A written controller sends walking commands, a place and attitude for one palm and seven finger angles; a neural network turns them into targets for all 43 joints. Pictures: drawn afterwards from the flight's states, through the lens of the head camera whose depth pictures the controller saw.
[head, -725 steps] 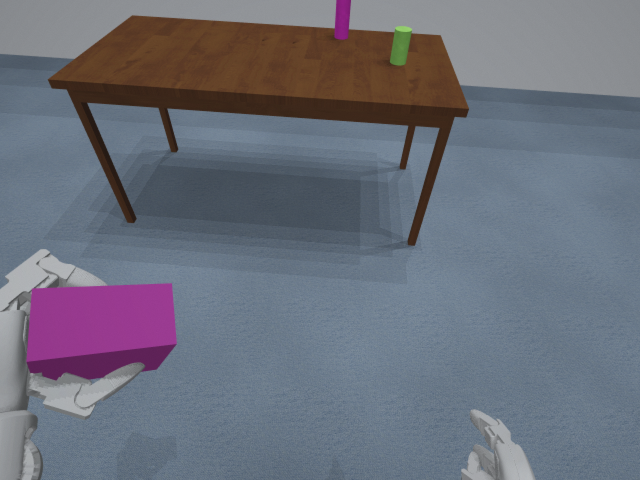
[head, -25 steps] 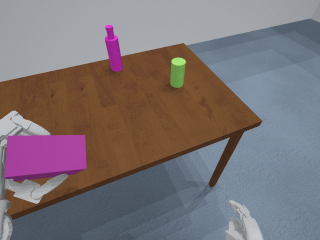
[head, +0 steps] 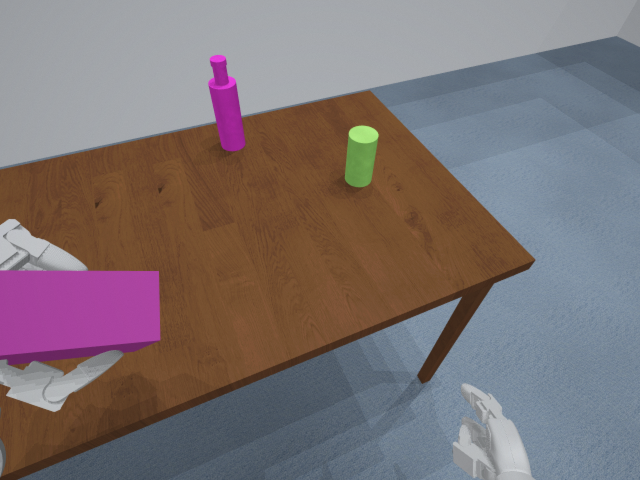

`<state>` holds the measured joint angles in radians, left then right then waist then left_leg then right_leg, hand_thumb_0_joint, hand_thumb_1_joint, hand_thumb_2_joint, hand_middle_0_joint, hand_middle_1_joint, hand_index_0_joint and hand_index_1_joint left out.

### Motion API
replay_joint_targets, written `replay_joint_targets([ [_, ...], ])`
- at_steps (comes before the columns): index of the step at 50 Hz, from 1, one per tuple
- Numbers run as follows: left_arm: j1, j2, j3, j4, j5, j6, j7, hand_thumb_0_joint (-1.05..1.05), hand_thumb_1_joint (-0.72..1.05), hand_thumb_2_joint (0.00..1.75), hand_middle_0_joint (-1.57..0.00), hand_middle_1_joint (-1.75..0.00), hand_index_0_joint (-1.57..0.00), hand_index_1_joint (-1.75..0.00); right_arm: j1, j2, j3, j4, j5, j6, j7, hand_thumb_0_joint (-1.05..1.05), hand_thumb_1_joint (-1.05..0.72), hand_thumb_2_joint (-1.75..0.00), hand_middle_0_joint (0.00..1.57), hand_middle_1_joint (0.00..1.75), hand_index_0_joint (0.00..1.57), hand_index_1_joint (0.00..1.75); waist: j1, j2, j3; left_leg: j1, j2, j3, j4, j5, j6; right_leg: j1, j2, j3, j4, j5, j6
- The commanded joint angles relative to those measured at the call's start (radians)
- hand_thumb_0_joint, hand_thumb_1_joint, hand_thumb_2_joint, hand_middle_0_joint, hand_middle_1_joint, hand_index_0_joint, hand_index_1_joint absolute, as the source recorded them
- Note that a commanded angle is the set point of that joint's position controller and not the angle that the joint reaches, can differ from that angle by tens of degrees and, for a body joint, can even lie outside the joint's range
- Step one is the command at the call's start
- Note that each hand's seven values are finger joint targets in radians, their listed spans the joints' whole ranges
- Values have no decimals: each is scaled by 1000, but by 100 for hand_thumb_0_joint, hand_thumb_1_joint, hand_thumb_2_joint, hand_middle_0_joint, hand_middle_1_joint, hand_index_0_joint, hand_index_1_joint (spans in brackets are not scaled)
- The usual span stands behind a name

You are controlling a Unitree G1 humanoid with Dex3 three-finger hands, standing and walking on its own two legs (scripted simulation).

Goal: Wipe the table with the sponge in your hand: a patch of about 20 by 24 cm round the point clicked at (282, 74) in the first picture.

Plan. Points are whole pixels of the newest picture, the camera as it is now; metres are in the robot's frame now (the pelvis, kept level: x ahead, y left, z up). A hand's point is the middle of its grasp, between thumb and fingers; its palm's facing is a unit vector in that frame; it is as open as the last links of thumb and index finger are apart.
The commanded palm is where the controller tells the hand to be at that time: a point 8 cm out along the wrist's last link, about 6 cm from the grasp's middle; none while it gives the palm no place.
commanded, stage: come to a stop and stand still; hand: left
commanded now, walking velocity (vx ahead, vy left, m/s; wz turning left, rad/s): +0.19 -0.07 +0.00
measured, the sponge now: (100, 317) +0.22 +0.21 +0.17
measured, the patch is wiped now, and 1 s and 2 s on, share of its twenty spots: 0.00 0.00 0.00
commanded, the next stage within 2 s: look again from close up in 1.44 s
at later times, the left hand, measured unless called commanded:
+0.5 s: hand (54, 331) +0.21 +0.24 +0.17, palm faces +0.25 -0.88 -0.40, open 10.2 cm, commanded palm +0.14 +0.30 +0.18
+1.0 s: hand out of the picture +0.18 +0.29 +0.17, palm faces +0.35 -0.86 -0.37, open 10.2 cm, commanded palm +0.12 +0.33 +0.18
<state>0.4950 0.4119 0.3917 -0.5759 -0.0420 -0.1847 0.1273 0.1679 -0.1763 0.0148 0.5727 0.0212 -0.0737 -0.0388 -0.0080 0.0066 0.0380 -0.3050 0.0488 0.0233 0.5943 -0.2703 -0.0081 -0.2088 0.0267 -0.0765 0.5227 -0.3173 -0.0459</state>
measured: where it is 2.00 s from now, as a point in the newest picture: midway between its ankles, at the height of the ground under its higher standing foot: outside the picture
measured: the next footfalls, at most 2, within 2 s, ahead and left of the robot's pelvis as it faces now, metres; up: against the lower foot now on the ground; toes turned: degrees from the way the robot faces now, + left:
none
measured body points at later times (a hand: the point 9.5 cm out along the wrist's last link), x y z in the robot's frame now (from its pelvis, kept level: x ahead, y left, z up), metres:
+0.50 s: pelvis -0.03 +0.03 +0.00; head +0.00 +0.04 +0.45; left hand +0.19 +0.29 +0.20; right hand +0.13 -0.22 -0.06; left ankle +0.01 +0.13 -0.73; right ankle -0.03 -0.09 -0.73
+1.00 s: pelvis -0.05 +0.05 +0.01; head -0.04 +0.08 +0.46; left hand +0.16 +0.34 +0.19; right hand +0.14 -0.16 -0.05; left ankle +0.01 +0.13 -0.73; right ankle -0.03 -0.09 -0.73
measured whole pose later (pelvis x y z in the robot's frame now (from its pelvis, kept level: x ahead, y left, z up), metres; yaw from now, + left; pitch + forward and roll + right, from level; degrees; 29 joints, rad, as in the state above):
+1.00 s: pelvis -0.05 +0.05 +0.01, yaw -1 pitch -2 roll -2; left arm 0.36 0.37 0.33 -0.41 0.00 -0.25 0.09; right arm 0.19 -0.17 0.04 0.58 0.00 -0.19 -0.03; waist 0.03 -0.03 0.05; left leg -0.28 -0.01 0.04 0.46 -0.16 0.05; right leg -0.19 -0.01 -0.03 0.39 -0.17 0.02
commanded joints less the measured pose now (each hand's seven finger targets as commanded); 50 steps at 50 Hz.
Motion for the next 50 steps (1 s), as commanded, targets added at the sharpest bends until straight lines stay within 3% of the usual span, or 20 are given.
replay_joint_targets([
  [1,20,92,102,-76,-32,-15,16,0,10,130,-120,-160,-120,-160,-31,-131,-51,-135,0,-25,-12,0,-90,-90,20,30,20,30,-9,8,-222,161,46,-16,-69,362,43,41,-116,121,-9,512,-9],
  [2,-10,107,106,-69,-30,-10,14,0,10,130,-120,-160,-120,-160,-55,-132,-49,-140,0,-20,-17,0,-90,-90,20,30,20,30,-2,52,-199,161,79,-56,-105,357,57,12,-86,101,-7,427,12],
  [4,-79,98,71,-77,-21,-2,12,0,10,130,-120,-160,-120,-160,-70,-136,-49,-146,0,-17,-26,0,-90,-90,20,30,20,30,2,46,-158,117,106,-88,-125,303,69,14,-66,90,-37,322,20],
  [9,-176,114,37,-171,-13,0,19,0,10,130,-120,-160,-120,-160,-86,-130,-43,-146,-4,-33,-30,0,-90,-90,20,30,20,30,3,-8,-147,104,30,-32,-61,275,40,51,-130,157,-109,470,0],
  [11,-168,127,48,-220,-14,-8,27,0,10,130,-120,-160,-120,-160,-95,-128,-39,-143,-9,-41,-32,0,-90,-90,20,30,20,30,6,40,-142,114,29,-41,-86,276,38,49,-127,139,-115,428,3],
  [12,-1019,811,593,-213,110,-62,34,0,10,130,-120,-160,-120,-160,89,-124,-95,-88,-36,-97,-19,0,-90,-90,20,30,20,30,70,-175,26,-6,17,110,84,180,14,-119,-98,228,-242,430,53],
  [13,-572,249,170,185,43,-54,-16,0,10,130,-120,-160,-120,-160,-29,-52,-41,-82,-35,-107,-11,0,-90,-90,20,30,20,30,49,-187,-92,0,-63,-21,55,77,18,-4,-228,362,-160,533,-62],
  [14,-355,193,148,84,7,-69,-2,0,10,130,-120,-160,-120,-160,-37,-96,-59,-132,-3,-99,-5,0,-90,-90,20,30,20,30,51,-103,-77,8,-48,21,10,59,15,92,-222,357,-186,588,-34],
  [15,-296,96,70,90,-4,-65,-2,0,10,130,-120,-160,-120,-160,-40,-106,-63,-131,10,-100,8,0,-90,-90,20,30,20,30,39,67,-134,107,-41,43,-66,128,28,105,-208,295,-130,583,-39],
  [16,-357,134,72,-53,-11,-94,-8,0,10,130,-120,-160,-120,-160,-37,-134,-71,-131,1,-109,14,0,-90,-90,20,30,20,30,29,168,-207,152,-40,19,-127,224,36,142,-166,216,-80,508,-17],
  [17,-312,137,66,-114,-14,-116,-13,0,10,130,-120,-160,-120,-160,-47,-145,-76,-127,-5,-121,25,0,-90,-90,20,30,20,30,40,209,-241,215,2,-30,-134,359,53,113,-123,178,-35,437,13],
  [19,-164,107,29,-155,-5,-124,-18,0,10,130,-120,-160,-120,-160,-63,-148,-77,-152,-7,-125,46,0,-90,-90,20,30,20,30,53,193,-250,213,66,-97,-139,455,81,86,-78,132,-9,334,39],
  [21,-61,105,39,-162,-7,-118,-23,0,10,130,-120,-160,-120,-160,-66,-142,-69,-164,-4,-129,55,0,-90,-90,20,30,20,30,50,128,-219,95,83,-110,-174,385,76,128,-72,93,-19,265,25],
  [24,-32,180,142,-96,-23,-116,-17,0,10,130,-120,-160,-120,-160,-58,-148,-67,-164,0,-121,32,0,-90,-90,20,30,20,30,42,-58,-155,17,52,-103,-191,169,47,103,-87,118,-98,198,23],
  [25,-22,218,189,-78,-27,-114,-8,0,10,130,-120,-160,-120,-160,-62,-150,-66,-158,5,-115,20,0,-90,-90,20,30,20,30,37,-50,-139,34,50,-102,-203,144,44,73,-90,112,-119,182,24],
  [27,-75,194,174,-51,-40,-118,-15,0,10,130,-120,-160,-120,-160,-53,-146,-60,-164,1,-111,4,0,-90,-90,20,30,20,30,28,-39,-111,29,41,-110,-225,53,42,32,-92,124,-143,120,23],
  [30,-183,189,143,-65,-28,-132,-21,0,10,130,-120,-160,-120,-160,-60,-149,-52,-154,1,-126,-12,0,-90,-90,20,30,20,30,25,91,-67,28,57,-126,-284,-71,48,-8,-82,120,-153,40,24],
  [36,-305,87,-7,-105,17,-138,-20,0,10,130,-120,-160,-120,-160,-46,-153,-43,-134,-9,-176,-5,0,-90,-90,20,30,20,30,32,123,-101,-31,63,-139,-344,-281,62,78,-60,101,-116,7,32],
  [43,-293,109,32,-71,36,-130,-6,0,10,130,-120,-160,-120,-160,-48,-152,-42,-125,-23,-177,3,0,-90,-90,20,30,20,30,33,79,-58,-26,39,-139,-327,-271,42,31,-56,128,-191,-26,28],
  [50,-202,126,79,-62,21,-130,-18,0,10,130,-120,-160,-120,-160,-51,-141,-40,-143,-18,-162,3,0,-90,-90,20,30,20,30,31,84,-102,19,47,-136,-330,-148,27,77,-49,102,-188,87,31],
])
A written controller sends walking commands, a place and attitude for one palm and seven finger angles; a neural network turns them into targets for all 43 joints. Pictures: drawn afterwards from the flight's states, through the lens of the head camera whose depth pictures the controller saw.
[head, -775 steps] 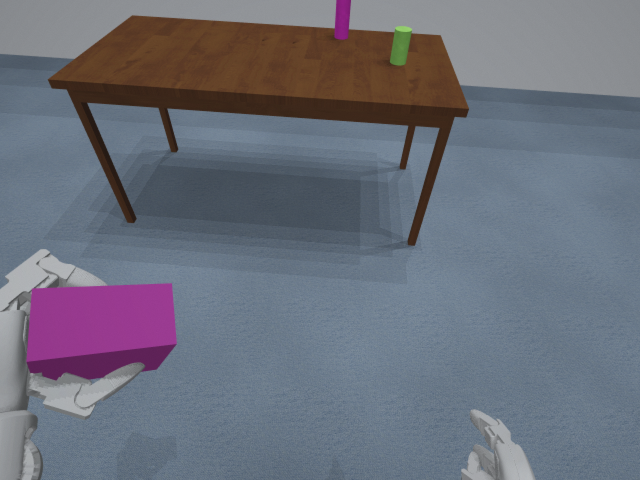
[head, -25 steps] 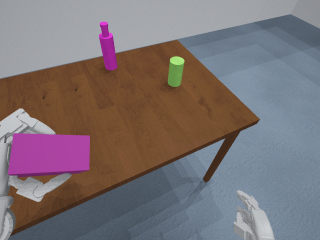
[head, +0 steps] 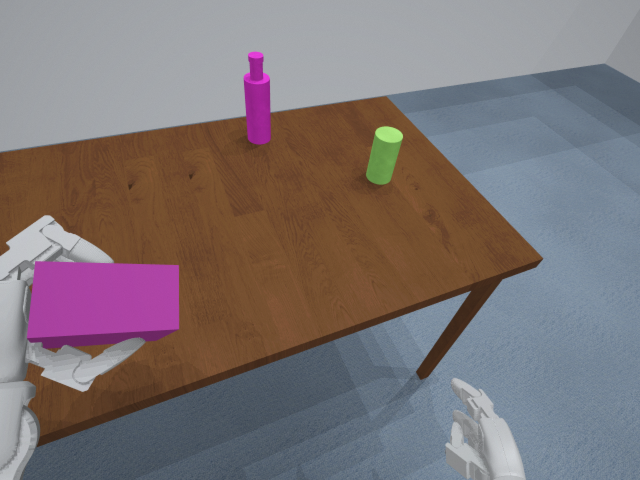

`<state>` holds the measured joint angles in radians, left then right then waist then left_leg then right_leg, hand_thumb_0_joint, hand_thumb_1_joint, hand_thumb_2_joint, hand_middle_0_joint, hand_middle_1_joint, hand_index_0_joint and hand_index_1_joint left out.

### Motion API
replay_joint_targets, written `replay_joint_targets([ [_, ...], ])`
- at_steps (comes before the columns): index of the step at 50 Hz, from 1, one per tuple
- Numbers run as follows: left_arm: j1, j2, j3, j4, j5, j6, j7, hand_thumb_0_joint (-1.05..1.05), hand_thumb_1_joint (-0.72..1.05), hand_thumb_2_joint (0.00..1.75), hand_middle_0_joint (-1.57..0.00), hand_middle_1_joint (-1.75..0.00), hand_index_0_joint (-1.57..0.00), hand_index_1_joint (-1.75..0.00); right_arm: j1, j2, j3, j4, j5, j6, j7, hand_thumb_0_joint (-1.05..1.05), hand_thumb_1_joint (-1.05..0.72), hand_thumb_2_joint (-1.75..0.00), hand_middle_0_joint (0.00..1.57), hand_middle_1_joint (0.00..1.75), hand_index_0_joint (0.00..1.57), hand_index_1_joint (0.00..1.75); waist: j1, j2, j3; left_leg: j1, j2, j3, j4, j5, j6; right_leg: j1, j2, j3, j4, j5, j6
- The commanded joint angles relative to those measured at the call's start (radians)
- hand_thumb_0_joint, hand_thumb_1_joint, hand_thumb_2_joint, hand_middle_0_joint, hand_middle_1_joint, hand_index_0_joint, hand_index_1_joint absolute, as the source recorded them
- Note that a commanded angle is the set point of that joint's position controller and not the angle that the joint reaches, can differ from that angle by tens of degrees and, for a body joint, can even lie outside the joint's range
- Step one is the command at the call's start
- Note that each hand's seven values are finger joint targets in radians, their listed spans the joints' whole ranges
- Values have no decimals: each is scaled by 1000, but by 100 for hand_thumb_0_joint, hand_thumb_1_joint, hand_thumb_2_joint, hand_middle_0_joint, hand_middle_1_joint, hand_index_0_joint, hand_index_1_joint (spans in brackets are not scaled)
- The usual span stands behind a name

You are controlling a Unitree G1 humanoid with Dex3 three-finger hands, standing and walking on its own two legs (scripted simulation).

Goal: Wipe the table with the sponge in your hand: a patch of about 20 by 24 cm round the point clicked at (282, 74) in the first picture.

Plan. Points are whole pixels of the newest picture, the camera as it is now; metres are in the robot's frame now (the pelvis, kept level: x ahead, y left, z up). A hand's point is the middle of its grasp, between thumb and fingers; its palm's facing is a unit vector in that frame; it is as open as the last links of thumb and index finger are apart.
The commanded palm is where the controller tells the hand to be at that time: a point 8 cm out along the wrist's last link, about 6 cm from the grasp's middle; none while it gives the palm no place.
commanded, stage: come to a stop and stand still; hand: left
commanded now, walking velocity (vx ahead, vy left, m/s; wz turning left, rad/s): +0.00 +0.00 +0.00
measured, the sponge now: (125, 307) +0.23 +0.22 +0.14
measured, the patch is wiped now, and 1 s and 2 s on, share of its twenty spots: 0.00 0.00 0.00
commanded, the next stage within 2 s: look again from close up in 0.44 s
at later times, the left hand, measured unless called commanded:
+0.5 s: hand (101, 286) +0.25 +0.24 +0.15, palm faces +0.34 -0.85 -0.39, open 10.2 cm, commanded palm +0.19 +0.28 +0.18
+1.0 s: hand (101, 294) +0.24 +0.24 +0.15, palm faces +0.34 -0.86 -0.38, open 10.2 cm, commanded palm +0.19 +0.28 +0.18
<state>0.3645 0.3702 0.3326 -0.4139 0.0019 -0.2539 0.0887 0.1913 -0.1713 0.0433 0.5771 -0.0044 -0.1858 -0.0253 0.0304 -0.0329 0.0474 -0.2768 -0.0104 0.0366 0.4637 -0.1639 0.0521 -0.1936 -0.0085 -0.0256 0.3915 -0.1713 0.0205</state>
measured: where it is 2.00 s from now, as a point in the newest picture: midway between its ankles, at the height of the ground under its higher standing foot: outside the picture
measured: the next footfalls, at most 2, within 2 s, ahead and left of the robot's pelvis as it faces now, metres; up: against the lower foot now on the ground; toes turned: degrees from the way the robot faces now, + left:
none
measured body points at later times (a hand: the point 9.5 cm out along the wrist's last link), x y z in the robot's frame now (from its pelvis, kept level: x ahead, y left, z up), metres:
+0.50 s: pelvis +0.03 +0.00 +0.00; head +0.05 +0.02 +0.45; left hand +0.22 +0.29 +0.18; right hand +0.21 -0.22 -0.06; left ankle +0.06 +0.08 -0.74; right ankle +0.03 -0.14 -0.74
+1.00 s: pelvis +0.02 +0.00 +0.00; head +0.04 +0.02 +0.45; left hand +0.21 +0.29 +0.17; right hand +0.21 -0.23 -0.06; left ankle +0.06 +0.08 -0.74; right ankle +0.03 -0.14 -0.74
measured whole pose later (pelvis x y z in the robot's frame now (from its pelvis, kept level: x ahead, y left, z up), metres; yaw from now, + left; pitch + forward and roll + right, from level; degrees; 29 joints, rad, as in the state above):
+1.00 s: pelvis +0.02 +0.00 +0.00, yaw +0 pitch -1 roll -2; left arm 0.45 0.37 0.34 -0.44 -0.03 -0.20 0.08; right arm 0.20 -0.20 0.02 0.58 0.01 -0.13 -0.05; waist 0.02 -0.02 0.03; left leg -0.24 -0.01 0.04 0.43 -0.18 0.05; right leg -0.16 -0.01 -0.02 0.35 -0.18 0.02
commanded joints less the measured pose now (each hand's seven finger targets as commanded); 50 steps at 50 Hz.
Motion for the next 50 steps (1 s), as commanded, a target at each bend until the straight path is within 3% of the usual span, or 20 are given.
replay_joint_targets([
  [1,-59,151,121,-223,-26,-60,17,0,10,130,-120,-160,-120,-160,-72,-144,-65,-150,5,-46,-10,0,-90,-90,20,30,20,30,-6,116,-121,-5,105,-144,-198,-225,-32,71,-11,47,-57,-36,-33],
  [6,-49,142,101,-267,-30,-55,14,0,10,130,-120,-160,-120,-160,-70,-154,-67,-147,5,-46,-11,0,-90,-90,20,30,20,30,-9,107,-159,54,93,-122,-157,-52,-42,81,-18,41,-55,61,-32],
  [9,-47,158,110,-305,-30,-54,18,0,10,130,-120,-160,-120,-160,-67,-157,-74,-148,7,-44,-15,0,-90,-90,20,30,20,30,-8,126,-188,95,96,-116,-128,57,-46,90,-28,44,-36,118,-35],
  [10,-37,192,142,-304,-28,-50,25,0,10,130,-120,-160,-120,-160,-82,-153,-71,-145,9,-45,-18,0,-90,-90,20,30,20,30,-7,131,-188,103,94,-114,-122,91,-52,89,-28,39,-38,134,-33],
  [11,-23,161,120,-284,-35,-48,20,0,10,130,-120,-160,-120,-160,-73,-153,-69,-143,4,-39,-17,0,-90,-90,20,30,20,30,-5,102,-185,101,93,-108,-118,105,-48,88,-28,34,-45,143,-31],
  [13,-28,167,125,-297,-37,-47,21,0,10,130,-120,-160,-120,-160,-70,-157,-76,-144,8,-35,-19,0,-90,-90,20,30,20,30,-9,121,-186,113,94,-109,-104,131,-50,82,-35,47,-42,151,-35],
  [15,-19,189,146,-291,-35,-43,24,0,10,130,-120,-160,-120,-160,-86,-155,-75,-141,11,-33,-22,0,-90,-90,20,30,20,30,-8,130,-177,115,94,-106,-109,125,-53,74,-34,43,-43,140,-33],
  [16,-11,159,123,-277,-40,-44,20,0,10,130,-120,-160,-120,-160,-76,-156,-71,-140,6,-26,-21,0,-90,-90,20,30,20,30,-7,131,-169,102,95,-106,-120,112,-51,78,-30,35,-47,135,-32],
  [23,0,160,125,-256,-45,-32,18,0,10,130,-120,-160,-120,-160,-78,-157,-76,-148,9,-16,-24,0,-90,-90,20,30,20,30,-11,98,-150,84,94,-106,-127,39,-44,72,-33,53,-67,118,-33],
  [25,4,178,140,-265,-42,-29,21,0,10,130,-120,-160,-120,-160,-91,-155,-75,-148,12,-17,-26,0,-90,-90,20,30,20,30,-11,93,-159,95,90,-98,-120,43,-42,69,-35,56,-70,131,-32],
  [26,3,149,115,-255,-47,-29,16,0,10,130,-120,-160,-120,-160,-83,-156,-71,-146,7,-13,-25,0,-90,-90,20,30,20,30,-11,89,-159,90,88,-97,-122,45,-40,72,-34,50,-73,133,-32],
  [30,-1,186,144,-282,-46,-23,21,0,10,130,-120,-160,-120,-160,-94,-156,-74,-147,10,-13,-29,0,-90,-90,20,30,20,30,-10,110,-177,112,86,-95,-107,92,-40,76,-37,62,-68,170,-33],
  [31,-1,154,117,-274,-51,-23,16,0,10,130,-120,-160,-120,-160,-87,-153,-70,-149,8,-10,-28,0,-90,-90,20,30,20,30,-11,94,-178,111,86,-95,-109,95,-39,78,-38,54,-69,170,-32],
  [35,-2,190,145,-294,-47,-20,22,0,10,130,-120,-160,-120,-160,-96,-155,-74,-147,12,-11,-31,0,-90,-90,20,30,20,30,-10,114,-185,125,89,-95,-104,126,-41,75,-36,56,-61,181,-32],
  [37,-3,165,120,-293,-51,-19,18,0,10,130,-120,-160,-120,-160,-86,-154,-74,-153,11,-9,-30,0,-90,-90,20,30,20,30,-12,122,-180,116,89,-102,-112,114,-43,79,-37,55,-60,166,-34],
  [40,29,179,144,-265,-50,-12,20,0,10,130,-120,-160,-120,-160,-92,-155,-74,-149,12,-5,-32,0,-90,-90,20,30,20,30,-10,97,-168,102,90,-99,-117,84,-41,76,-35,52,-72,155,-31],
  [41,24,146,113,-251,-54,-12,15,0,10,130,-120,-160,-120,-160,-87,-153,-71,-150,11,-1,-30,0,-90,-90,20,30,20,30,-13,85,-154,94,90,-98,-122,67,-39,70,-35,47,-78,143,-30],
  [45,6,174,131,-273,-47,-14,19,0,10,130,-120,-160,-120,-160,-96,-157,-75,-150,14,-3,-33,0,-90,-90,20,30,20,30,-16,121,-147,85,89,-103,-132,23,-39,61,-35,54,-81,113,-32],
  [46,0,145,104,-257,-51,-15,14,0,10,130,-120,-160,-120,-160,-88,-153,-70,-148,10,-1,-31,0,-90,-90,20,30,20,30,-16,103,-143,81,95,-108,-147,-7,-41,56,-28,42,-82,83,-30],
  [50,-36,186,136,-279,-46,-17,14,0,10,130,-120,-160,-120,-160,-94,-153,-72,-146,11,-3,-32,0,-90,-90,20,30,20,30,-16,137,-135,70,122,-133,-202,-87,-50,51,-2,27,-52,20,-25],
])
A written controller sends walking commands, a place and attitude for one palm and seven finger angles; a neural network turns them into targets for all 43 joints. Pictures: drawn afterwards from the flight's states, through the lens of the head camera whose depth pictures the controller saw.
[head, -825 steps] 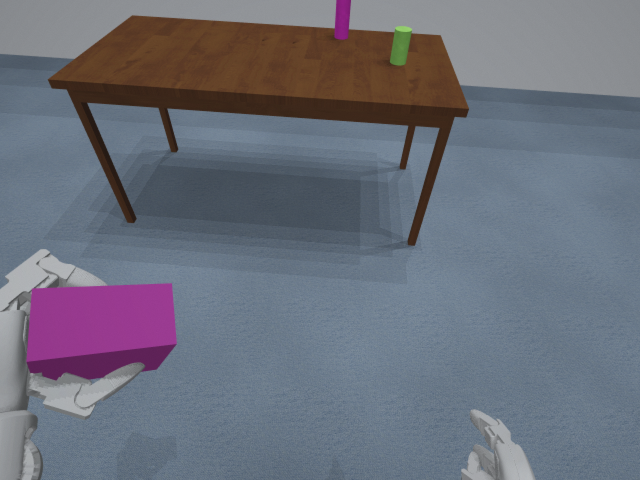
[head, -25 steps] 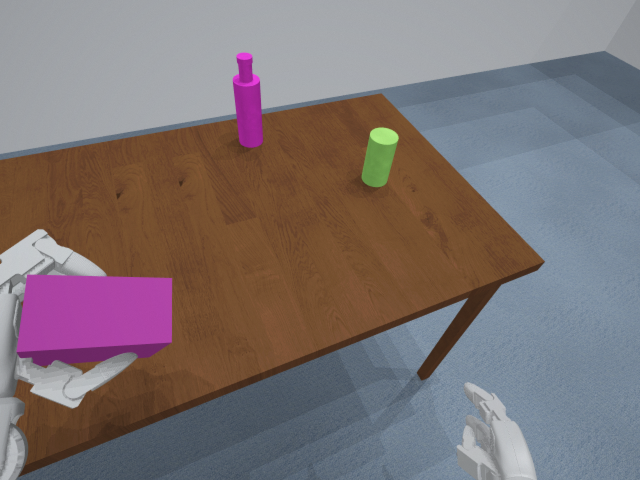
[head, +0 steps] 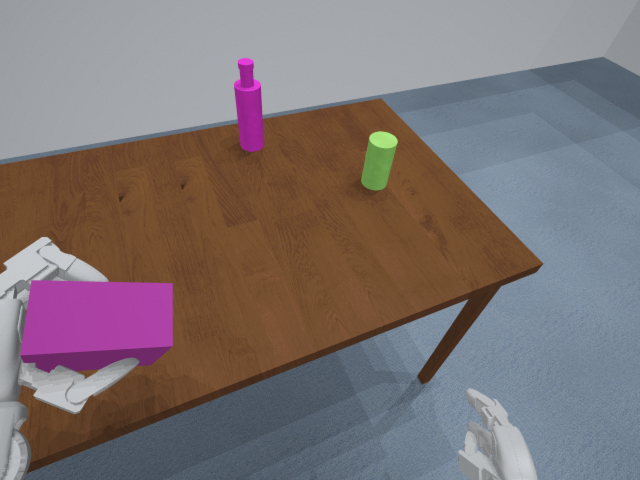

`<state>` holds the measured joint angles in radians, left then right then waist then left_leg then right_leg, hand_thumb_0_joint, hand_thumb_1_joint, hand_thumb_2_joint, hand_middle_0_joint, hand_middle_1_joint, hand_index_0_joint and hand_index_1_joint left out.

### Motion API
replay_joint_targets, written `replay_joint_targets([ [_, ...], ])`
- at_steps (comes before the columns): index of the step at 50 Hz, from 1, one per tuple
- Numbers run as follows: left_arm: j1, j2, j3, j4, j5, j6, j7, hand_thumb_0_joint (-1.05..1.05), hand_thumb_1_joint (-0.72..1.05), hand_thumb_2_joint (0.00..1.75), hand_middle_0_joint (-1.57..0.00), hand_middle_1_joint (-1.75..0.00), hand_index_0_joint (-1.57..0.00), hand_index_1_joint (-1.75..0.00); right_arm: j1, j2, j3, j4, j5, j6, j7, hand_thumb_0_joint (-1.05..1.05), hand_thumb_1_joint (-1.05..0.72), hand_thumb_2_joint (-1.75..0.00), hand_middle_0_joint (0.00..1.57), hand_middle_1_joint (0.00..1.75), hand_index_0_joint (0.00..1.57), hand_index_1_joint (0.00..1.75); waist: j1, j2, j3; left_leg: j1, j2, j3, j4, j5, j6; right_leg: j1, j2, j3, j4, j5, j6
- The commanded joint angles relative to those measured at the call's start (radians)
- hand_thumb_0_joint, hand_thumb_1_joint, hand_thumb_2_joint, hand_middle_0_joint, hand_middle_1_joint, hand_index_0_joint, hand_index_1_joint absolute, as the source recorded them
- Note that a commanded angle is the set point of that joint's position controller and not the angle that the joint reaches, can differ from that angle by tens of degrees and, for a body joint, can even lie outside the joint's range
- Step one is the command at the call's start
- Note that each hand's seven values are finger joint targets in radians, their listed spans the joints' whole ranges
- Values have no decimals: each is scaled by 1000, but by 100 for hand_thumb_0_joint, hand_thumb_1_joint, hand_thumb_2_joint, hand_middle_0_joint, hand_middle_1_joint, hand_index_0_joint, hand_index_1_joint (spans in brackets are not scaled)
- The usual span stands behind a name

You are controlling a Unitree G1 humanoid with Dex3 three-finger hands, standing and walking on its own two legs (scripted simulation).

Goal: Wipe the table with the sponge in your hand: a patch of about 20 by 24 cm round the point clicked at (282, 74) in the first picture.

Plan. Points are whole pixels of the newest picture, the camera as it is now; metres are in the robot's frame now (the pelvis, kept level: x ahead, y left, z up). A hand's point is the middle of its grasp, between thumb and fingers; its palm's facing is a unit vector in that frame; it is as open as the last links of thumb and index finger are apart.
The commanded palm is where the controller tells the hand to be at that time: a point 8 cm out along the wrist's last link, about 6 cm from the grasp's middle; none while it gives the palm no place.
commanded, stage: shuffle to correct the standing spot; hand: left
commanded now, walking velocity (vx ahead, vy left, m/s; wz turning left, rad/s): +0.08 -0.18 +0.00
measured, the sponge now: (120, 328) +0.22 +0.22 +0.13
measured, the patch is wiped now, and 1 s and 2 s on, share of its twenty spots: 0.00 0.00 0.00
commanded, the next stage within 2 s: come to a stop and stand still in 0.54 s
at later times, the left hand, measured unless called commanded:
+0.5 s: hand (163, 302) +0.24 +0.18 +0.15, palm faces +0.31 -0.86 -0.41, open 10.2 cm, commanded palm +0.18 +0.22 +0.17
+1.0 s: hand (134, 287) +0.25 +0.21 +0.17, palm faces +0.37 -0.78 -0.51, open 10.2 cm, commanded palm +0.17 +0.22 +0.17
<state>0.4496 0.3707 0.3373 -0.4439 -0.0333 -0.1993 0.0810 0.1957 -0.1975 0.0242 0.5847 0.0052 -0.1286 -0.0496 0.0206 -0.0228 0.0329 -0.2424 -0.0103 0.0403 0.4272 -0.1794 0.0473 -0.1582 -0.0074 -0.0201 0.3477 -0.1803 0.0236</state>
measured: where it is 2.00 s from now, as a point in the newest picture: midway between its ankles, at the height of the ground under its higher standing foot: outside the picture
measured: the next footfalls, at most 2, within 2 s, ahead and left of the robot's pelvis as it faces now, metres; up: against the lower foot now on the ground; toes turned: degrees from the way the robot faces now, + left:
none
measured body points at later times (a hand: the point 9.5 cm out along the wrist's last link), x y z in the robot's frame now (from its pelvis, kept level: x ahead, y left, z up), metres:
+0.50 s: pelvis +0.02 -0.06 -0.01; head +0.04 -0.05 +0.44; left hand +0.22 +0.22 +0.17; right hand +0.19 -0.29 -0.08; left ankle +0.03 +0.08 -0.74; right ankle +0.00 -0.14 -0.74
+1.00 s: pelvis +0.02 -0.06 +0.00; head +0.05 -0.06 +0.45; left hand +0.22 +0.24 +0.19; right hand +0.21 -0.29 -0.08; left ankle +0.03 +0.08 -0.74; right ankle +0.00 -0.14 -0.74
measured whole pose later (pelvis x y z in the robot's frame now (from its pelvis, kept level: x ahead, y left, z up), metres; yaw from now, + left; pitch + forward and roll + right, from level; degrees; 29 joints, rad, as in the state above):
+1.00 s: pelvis +0.02 -0.06 +0.00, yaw +0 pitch +0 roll -1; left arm 0.31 0.47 0.39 -0.37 -0.02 -0.19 0.05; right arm 0.19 -0.22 -0.02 0.59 0.01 -0.10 -0.05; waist 0.06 0.00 0.07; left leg -0.27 0.06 0.01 0.51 -0.20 0.00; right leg -0.17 0.06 -0.05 0.41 -0.24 -0.06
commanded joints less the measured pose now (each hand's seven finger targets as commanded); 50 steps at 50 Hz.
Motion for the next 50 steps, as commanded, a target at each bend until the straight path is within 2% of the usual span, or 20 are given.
replay_joint_targets([
  [1,-127,149,99,-240,-14,-72,16,0,10,130,-120,-160,-120,-160,-92,-125,-52,-156,0,-58,-7,0,-90,-90,20,30,20,30,-7,133,-110,21,131,-148,-187,-106,-45,16,3,14,1,12,-27],
  [5,-142,183,124,-252,-5,-66,20,0,10,130,-120,-160,-120,-160,-98,-123,-55,-160,3,-62,-1,0,-90,-90,20,30,20,30,-4,167,-108,2,160,-163,-212,-217,-36,12,9,10,30,-20,-28],
  [6,-145,147,94,-253,-9,-67,16,0,10,130,-120,-160,-120,-160,-89,-123,-54,-161,0,-59,1,0,-90,-90,20,30,20,30,-6,170,-106,-12,162,-173,-216,-235,-32,18,15,3,32,-24,-29],
  [8,-138,154,101,-252,-8,-63,17,0,10,130,-120,-160,-120,-160,-83,-125,-58,-166,1,-58,6,0,-90,-90,20,30,20,30,-5,177,-114,-2,169,-169,-198,-232,-25,10,13,4,29,-28,-32],
  [10,-113,186,130,-255,-8,-54,20,0,10,130,-120,-160,-120,-160,-88,-120,-59,-166,5,-57,9,0,-90,-90,20,30,20,30,-5,148,-129,25,162,-150,-165,-194,-24,3,8,3,7,-19,-36],
  [11,-110,147,98,-246,-15,-52,17,0,10,130,-120,-160,-120,-160,-81,-119,-55,-166,2,-54,11,0,-90,-90,20,30,20,30,-8,122,-127,19,157,-147,-152,-193,-21,3,9,-1,-2,-17,-37],
  [15,-97,192,139,-255,-20,-37,20,0,10,130,-120,-160,-120,-160,-79,-121,-63,-167,8,-45,10,0,-90,-90,20,30,20,30,-13,118,-147,58,136,-109,-64,-45,-23,-19,-6,27,-11,47,-51],
  [16,-92,152,108,-248,-27,-35,14,0,10,130,-120,-160,-120,-160,-73,-121,-62,-167,5,-41,10,0,-90,-90,20,30,20,30,-14,103,-147,60,133,-98,-44,-20,-21,-23,-8,28,-6,66,-54],
  [22,-88,188,140,-262,-44,-13,7,0,10,130,-120,-160,-120,-160,-72,-125,-74,-176,10,-26,1,0,-90,-90,20,30,20,30,-16,84,-168,89,135,-74,50,162,-19,-29,-25,66,29,189,-68],
  [30,-39,202,166,-268,-67,10,13,0,10,130,-120,-160,-120,-160,-75,-119,-77,-176,21,-1,-2,0,-90,-90,20,30,20,30,-30,9,-169,45,82,-24,185,101,-28,-24,-88,134,20,294,-113],
  [32,-39,197,166,-290,-69,10,13,0,10,130,-120,-160,-120,-160,-77,-120,-77,-182,18,4,-2,0,-90,-90,20,30,20,30,-30,13,-175,45,80,-18,195,125,-26,-13,-92,132,34,340,-109],
  [36,-3,186,164,-293,-63,-7,27,0,10,130,-120,-160,-120,-160,-109,-120,-60,-171,16,9,2,0,-90,-90,20,30,20,30,-21,103,-165,72,84,-38,135,223,-12,8,-78,106,38,450,-19],
  [38,-6,190,166,-283,-56,-13,31,0,10,130,-120,-160,-120,-160,-112,-121,-61,-166,14,8,2,0,-90,-90,20,30,20,30,-16,84,-166,63,76,-37,135,235,-9,44,-84,115,29,535,15],
  [40,-6,199,167,-275,-52,-12,36,0,10,130,-120,-160,-120,-160,-122,-124,-61,-157,17,8,-1,0,-90,-90,20,30,20,30,-15,75,-155,67,70,-38,125,230,-11,47,-92,113,20,571,21],
  [44,-16,171,142,-242,-48,-8,36,0,10,130,-120,-160,-120,-160,-115,-123,-60,-159,16,13,-3,0,-90,-90,20,30,20,30,-11,6,-165,74,73,-49,96,184,-10,56,-95,114,1,501,32],
  [46,-12,165,131,-240,-49,-3,35,0,10,130,-120,-160,-120,-160,-117,-124,-59,-159,15,11,-6,0,-90,-90,20,30,20,30,-12,21,-158,101,80,-57,68,174,-8,23,-86,104,-10,403,19],
  [47,-963,901,683,-408,86,-96,36,0,10,130,-120,-160,-120,-160,61,-152,-114,-138,-14,-53,-13,0,-90,-90,20,30,20,30,26,-146,49,-18,18,128,142,112,-45,-144,-59,117,-145,689,147],
  [48,-435,335,293,137,17,-66,-2,0,10,130,-120,-160,-120,-160,-42,-69,-71,-111,-14,-50,-6,0,-90,-90,20,30,20,30,28,-128,-159,-18,-32,5,115,111,-26,79,-130,185,49,764,10],
  [49,-212,278,267,51,-4,-78,15,0,10,130,-120,-160,-120,-160,-39,-118,-90,-163,6,-52,1,0,-90,-90,20,30,20,30,56,-98,-122,-32,7,11,119,102,-33,123,-143,229,34,829,44],
  [50,-111,139,150,126,-16,-60,17,0,10,130,-120,-160,-120,-160,-40,-127,-91,-143,22,-51,15,0,-90,-90,20,30,20,30,36,66,-182,56,22,25,55,167,-20,142,-147,193,83,769,9],
])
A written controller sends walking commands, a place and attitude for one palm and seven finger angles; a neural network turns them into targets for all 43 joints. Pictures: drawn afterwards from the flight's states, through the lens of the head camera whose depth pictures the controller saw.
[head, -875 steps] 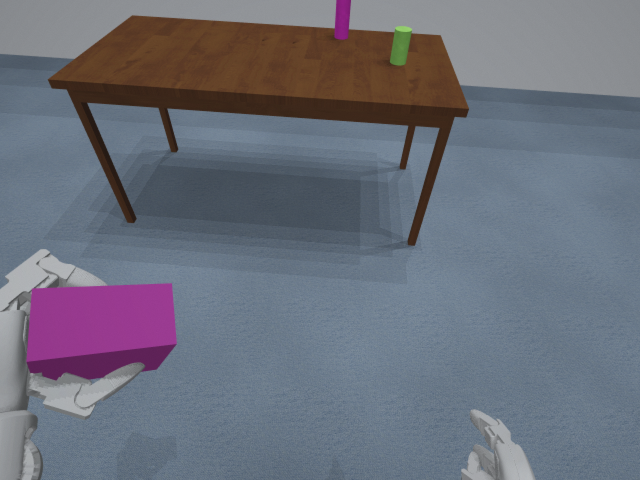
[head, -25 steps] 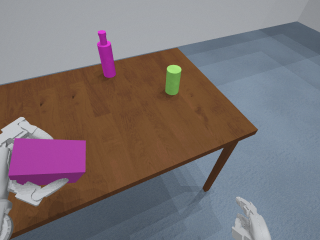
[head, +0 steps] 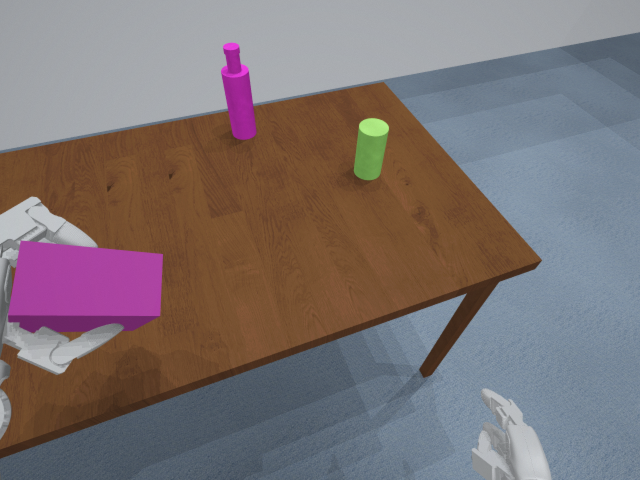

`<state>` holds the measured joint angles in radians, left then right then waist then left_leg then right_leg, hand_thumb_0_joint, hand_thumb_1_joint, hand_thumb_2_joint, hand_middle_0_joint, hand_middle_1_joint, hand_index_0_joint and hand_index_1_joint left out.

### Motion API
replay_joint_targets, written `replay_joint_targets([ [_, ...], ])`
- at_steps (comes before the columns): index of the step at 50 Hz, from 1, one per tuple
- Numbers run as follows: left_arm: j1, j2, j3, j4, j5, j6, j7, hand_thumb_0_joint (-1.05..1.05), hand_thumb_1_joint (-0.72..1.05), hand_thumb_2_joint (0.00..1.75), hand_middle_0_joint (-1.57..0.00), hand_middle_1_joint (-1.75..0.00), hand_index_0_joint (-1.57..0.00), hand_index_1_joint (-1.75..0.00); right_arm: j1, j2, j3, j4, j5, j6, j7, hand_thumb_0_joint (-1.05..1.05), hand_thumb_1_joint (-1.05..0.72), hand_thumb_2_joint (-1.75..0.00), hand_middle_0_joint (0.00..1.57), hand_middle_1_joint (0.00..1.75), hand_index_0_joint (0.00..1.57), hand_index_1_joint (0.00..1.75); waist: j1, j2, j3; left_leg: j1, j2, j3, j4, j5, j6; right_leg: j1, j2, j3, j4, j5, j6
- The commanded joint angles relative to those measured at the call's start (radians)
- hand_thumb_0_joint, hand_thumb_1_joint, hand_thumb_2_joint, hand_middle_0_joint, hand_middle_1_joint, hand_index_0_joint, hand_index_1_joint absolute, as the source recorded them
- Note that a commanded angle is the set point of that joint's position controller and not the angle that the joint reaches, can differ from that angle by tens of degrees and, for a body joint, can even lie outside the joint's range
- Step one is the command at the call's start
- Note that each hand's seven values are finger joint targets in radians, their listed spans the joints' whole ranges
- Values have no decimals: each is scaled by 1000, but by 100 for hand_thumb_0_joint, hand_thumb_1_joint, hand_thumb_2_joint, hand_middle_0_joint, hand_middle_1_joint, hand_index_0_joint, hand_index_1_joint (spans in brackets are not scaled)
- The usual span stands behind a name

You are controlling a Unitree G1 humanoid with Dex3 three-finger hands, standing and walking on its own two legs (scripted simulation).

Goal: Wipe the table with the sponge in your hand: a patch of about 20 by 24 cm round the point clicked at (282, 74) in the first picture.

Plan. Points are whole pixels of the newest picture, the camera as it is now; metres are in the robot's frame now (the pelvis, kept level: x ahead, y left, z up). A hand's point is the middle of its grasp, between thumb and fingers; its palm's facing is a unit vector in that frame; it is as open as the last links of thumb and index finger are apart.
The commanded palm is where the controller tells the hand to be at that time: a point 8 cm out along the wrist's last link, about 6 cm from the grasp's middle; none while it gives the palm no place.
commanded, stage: come to a stop and stand still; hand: left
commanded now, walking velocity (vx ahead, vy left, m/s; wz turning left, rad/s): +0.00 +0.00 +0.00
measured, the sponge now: (106, 294) +0.24 +0.24 +0.15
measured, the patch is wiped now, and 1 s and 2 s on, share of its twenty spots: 0.00 0.00 0.00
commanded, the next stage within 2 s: look again from close up in 0.98 s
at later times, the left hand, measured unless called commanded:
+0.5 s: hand out of the picture +0.16 +0.37 +0.17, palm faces +0.46 -0.83 -0.32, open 10.2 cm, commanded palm +0.10 +0.38 +0.17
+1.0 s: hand out of the picture +0.15 +0.38 +0.15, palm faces +0.40 -0.84 -0.37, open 10.2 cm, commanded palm +0.09 +0.41 +0.17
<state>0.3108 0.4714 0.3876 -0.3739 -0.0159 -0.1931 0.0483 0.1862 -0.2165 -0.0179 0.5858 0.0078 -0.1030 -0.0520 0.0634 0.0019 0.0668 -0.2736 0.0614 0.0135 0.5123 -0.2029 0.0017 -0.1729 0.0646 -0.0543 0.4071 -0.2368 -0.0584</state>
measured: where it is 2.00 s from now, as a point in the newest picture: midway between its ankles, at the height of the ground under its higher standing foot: outside the picture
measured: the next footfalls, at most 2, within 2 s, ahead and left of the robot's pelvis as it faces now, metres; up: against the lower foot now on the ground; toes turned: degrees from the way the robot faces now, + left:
none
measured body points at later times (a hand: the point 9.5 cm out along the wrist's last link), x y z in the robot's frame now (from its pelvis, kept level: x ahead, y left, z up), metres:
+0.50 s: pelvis -0.06 +0.10 +0.00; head -0.04 +0.15 +0.44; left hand +0.13 +0.41 +0.18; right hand +0.12 -0.10 -0.06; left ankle +0.02 +0.15 -0.74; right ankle -0.02 -0.07 -0.73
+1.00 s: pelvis -0.07 +0.13 +0.00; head -0.06 +0.15 +0.45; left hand +0.12 +0.42 +0.17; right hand +0.12 -0.09 -0.06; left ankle +0.02 +0.15 -0.74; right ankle -0.06 -0.03 -0.74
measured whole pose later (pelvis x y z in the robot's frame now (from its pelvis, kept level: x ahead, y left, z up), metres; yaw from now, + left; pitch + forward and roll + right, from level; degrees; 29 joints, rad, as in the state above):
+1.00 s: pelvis -0.07 +0.13 +0.00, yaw +1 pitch -2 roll -2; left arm 0.39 0.36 0.33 -0.45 0.01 -0.19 0.11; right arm 0.20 -0.20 0.02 0.58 0.00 -0.13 -0.02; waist 0.04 -0.02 0.06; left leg -0.25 -0.08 0.09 0.33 -0.08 0.06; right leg -0.15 -0.01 0.03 0.40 -0.26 -0.03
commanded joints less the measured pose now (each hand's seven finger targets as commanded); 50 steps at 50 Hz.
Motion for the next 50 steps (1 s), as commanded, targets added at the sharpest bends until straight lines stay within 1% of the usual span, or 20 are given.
replay_joint_targets([
  [1,-34,38,59,-119,-43,-79,41,0,10,130,-120,-160,-120,-160,-32,-119,-51,-160,18,-75,23,0,-90,-90,20,30,20,30,-16,83,-261,136,-32,28,-57,274,40,143,-196,183,42,690,100],
  [2,-5,47,54,-182,-47,-85,46,0,10,130,-120,-160,-120,-160,-42,-119,-45,-162,15,-80,32,0,-90,-90,20,30,20,30,-13,85,-293,163,-6,0,-55,342,46,130,-175,152,42,554,106],
  [5,95,0,-8,-255,-48,-66,53,0,10,130,-120,-160,-120,-160,-99,-102,-37,-174,23,-92,50,0,-90,-90,20,30,20,30,-10,-56,-268,177,19,-14,-49,303,50,70,-140,141,-2,374,106],
  [6,82,27,9,-294,-40,-64,57,0,10,130,-120,-160,-120,-160,-77,-108,-39,-183,13,-90,46,0,-90,-90,20,30,20,30,-16,-100,-261,144,11,-23,-45,264,44,71,-144,131,-16,325,91],
  [8,76,94,78,-322,-41,-68,67,0,10,130,-120,-160,-120,-160,-88,-109,-33,-182,6,-91,33,0,-90,-90,20,30,20,30,-25,-111,-228,115,4,-51,-76,133,30,29,-149,146,-48,164,52],
  [10,46,163,153,-353,-39,-78,80,0,10,130,-120,-160,-120,-160,-109,-113,-26,-182,6,-89,14,0,-90,-90,20,30,20,30,-33,-30,-172,103,10,-83,-126,18,29,-38,-141,146,-68,14,36],
  [12,-10,140,142,-356,-35,-98,78,0,10,130,-120,-160,-120,-160,-105,-102,-15,-191,3,-90,3,0,-90,-90,20,30,20,30,-37,86,-122,12,38,-133,-212,-129,39,-16,-116,118,-35,-55,36],
  [15,-83,157,153,-345,-13,-115,80,0,10,130,-120,-160,-120,-160,-90,-99,-8,-186,4,-107,-3,0,-90,-90,20,30,20,30,-31,247,-81,-163,97,-173,-337,-396,59,93,-86,58,99,-56,47],
  [16,-105,123,124,-326,-11,-124,75,0,10,130,-120,-160,-120,-160,-76,-97,-5,-182,1,-114,0,0,-90,-90,20,30,20,30,-31,252,-81,-211,107,-176,-355,-450,65,126,-82,44,128,-50,48],
  [20,-88,53,50,-329,-3,-132,67,0,10,130,-120,-160,-120,-160,-50,-100,-12,-166,5,-147,26,0,-90,-90,20,30,20,30,-35,191,-139,-70,97,-167,-327,-383,34,76,-79,45,87,-35,41],
  [23,-91,9,-4,-330,12,-121,65,0,10,130,-120,-160,-120,-160,-37,-114,-19,-152,-2,-146,40,0,-90,-90,20,30,20,30,-38,180,-120,-89,113,-203,-380,-457,-1,60,-56,42,120,-71,40],
  [28,-90,34,31,-277,20,-96,72,0,10,130,-120,-160,-120,-160,-41,-109,-20,-145,-8,-115,47,0,-90,-90,20,30,20,30,-36,124,-113,-57,102,-185,-370,-447,-33,48,-39,32,62,-81,37],
  [30,-76,87,86,-278,19,-89,77,0,10,130,-120,-160,-120,-160,-54,-102,-17,-146,-7,-106,43,0,-90,-90,20,30,20,30,-37,105,-127,2,77,-150,-320,-361,-36,48,-53,40,-35,-61,26],
  [32,-85,82,77,-306,7,-89,74,0,10,130,-120,-160,-120,-160,-69,-96,-12,-157,-7,-96,41,0,-90,-90,20,30,20,30,-43,96,-150,50,55,-144,-279,-282,-53,45,-73,68,-84,-39,6],
  [34,-43,73,80,-306,1,-85,70,0,10,130,-120,-160,-120,-160,-76,-99,-13,-166,-6,-97,34,0,-90,-90,20,30,20,30,-43,48,-163,95,46,-138,-263,-244,-41,-3,-81,94,-88,-63,5],
  [35,-13,89,102,-302,-3,-82,70,0,10,130,-120,-160,-120,-160,-83,-99,-12,-164,-3,-100,31,0,-90,-90,20,30,20,30,-42,46,-160,119,47,-144,-277,-220,-50,-14,-75,83,-84,-61,8],
  [36,-9,49,67,-298,-9,-82,65,0,10,130,-120,-160,-120,-160,-82,-99,-5,-162,-5,-97,32,0,-90,-90,20,30,20,30,-42,54,-163,125,57,-158,-297,-244,-50,-25,-67,81,-70,-67,14],
  [40,-41,58,62,-339,5,-74,74,0,10,130,-120,-160,-120,-160,-90,-102,-8,-164,-3,-100,24,0,-90,-90,20,30,20,30,-37,142,-161,111,81,-175,-372,-290,-63,0,-50,62,-17,-72,22],
  [48,-23,39,41,-294,9,-56,79,0,10,130,-120,-160,-120,-160,-71,-111,-17,-159,-7,-80,26,0,-90,-90,20,30,20,30,-32,102,-142,79,69,-142,-375,-317,-78,18,-47,50,-24,-83,17],
  [50,-23,79,75,-308,13,-53,80,0,10,130,-120,-160,-120,-160,-82,-106,-20,-163,-4,-77,25,0,-90,-90,20,30,20,30,-28,111,-147,84,64,-125,-373,-315,-86,23,-48,43,-30,-100,15],
])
